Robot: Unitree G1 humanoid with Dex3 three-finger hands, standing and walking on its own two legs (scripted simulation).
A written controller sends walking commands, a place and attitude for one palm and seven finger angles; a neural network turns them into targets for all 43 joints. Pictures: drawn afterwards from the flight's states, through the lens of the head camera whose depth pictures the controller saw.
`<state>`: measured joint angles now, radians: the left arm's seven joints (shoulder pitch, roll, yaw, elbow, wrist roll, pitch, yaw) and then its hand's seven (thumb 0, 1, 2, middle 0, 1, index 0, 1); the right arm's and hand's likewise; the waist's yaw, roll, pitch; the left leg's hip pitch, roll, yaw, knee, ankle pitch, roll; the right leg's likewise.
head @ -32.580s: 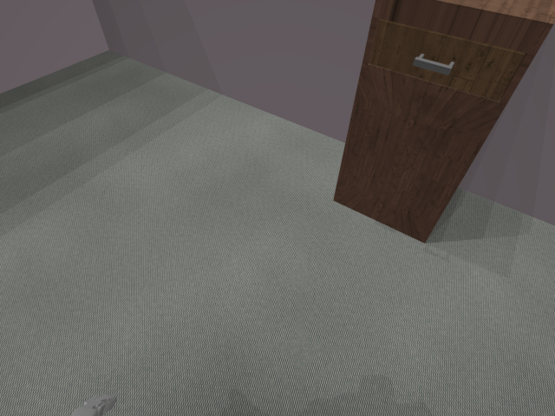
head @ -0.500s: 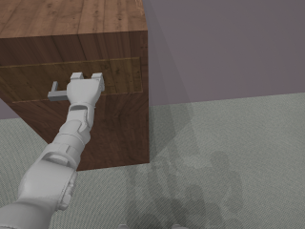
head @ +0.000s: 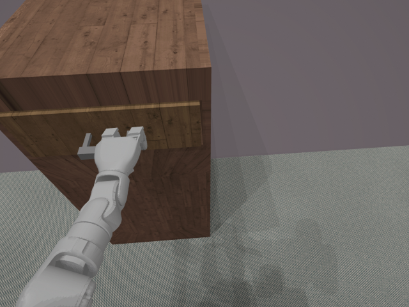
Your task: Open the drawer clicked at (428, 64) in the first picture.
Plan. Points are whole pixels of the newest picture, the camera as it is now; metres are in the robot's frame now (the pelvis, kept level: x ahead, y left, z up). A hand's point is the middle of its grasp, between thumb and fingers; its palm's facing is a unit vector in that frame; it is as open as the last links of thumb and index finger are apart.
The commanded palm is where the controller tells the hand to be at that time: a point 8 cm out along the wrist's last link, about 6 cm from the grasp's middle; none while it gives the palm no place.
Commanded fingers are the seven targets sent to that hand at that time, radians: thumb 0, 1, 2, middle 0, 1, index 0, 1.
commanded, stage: pull the drawer open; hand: left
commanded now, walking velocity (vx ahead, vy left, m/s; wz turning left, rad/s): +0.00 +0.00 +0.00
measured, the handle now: (107, 144) +0.45 +0.23 +0.05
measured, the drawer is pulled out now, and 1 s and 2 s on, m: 0.01 0.08 0.30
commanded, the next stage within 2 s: none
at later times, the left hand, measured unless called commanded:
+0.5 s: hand (124, 161) +0.42 +0.19 +0.02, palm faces -0.03 -0.04 -1.00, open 5.1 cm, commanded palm +0.39 +0.18 +0.07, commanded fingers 0.00 0.90 0.90 -0.40 -1.35 -0.40 -1.35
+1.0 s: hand (121, 190) +0.35 +0.18 +0.02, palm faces +0.03 -0.10 -0.99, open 5.3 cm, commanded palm +0.30 +0.18 +0.07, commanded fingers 0.00 0.90 0.90 -0.40 -1.35 -0.40 -1.35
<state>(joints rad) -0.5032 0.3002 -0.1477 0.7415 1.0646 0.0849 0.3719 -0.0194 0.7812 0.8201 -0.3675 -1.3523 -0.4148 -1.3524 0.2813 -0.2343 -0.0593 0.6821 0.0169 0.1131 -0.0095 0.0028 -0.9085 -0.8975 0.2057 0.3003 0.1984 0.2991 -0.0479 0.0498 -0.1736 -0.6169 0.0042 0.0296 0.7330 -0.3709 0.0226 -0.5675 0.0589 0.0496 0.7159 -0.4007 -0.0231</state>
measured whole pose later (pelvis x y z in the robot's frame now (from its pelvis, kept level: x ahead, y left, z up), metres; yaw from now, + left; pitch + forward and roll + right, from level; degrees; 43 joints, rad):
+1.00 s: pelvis +0.00 +0.00 +0.00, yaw +0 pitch +11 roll +0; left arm -0.23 0.27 -0.22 0.44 1.04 0.15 0.33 -0.01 0.75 0.82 -0.42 -1.35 -0.41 -1.35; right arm 0.20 -0.23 -0.05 0.64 0.02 0.13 0.01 0.00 -0.91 -0.90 0.20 0.30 0.20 0.30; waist 0.00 0.05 -0.17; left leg -0.52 -0.01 0.03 0.70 -0.37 0.02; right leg -0.48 0.05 0.05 0.69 -0.40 -0.02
